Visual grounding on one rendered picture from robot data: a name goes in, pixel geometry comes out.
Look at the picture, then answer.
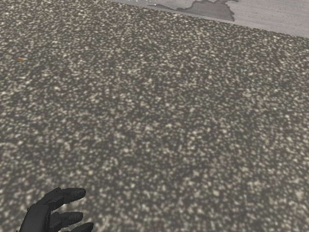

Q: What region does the left robot hand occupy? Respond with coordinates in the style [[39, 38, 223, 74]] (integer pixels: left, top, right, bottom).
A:
[[16, 187, 94, 232]]

